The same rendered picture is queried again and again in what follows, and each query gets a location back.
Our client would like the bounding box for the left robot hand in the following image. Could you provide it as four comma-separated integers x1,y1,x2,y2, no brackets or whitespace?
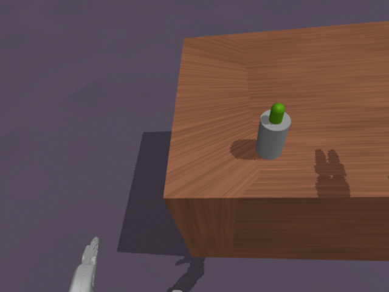
69,237,99,292

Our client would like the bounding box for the bottle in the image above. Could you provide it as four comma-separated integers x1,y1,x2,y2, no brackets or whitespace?
255,103,291,160

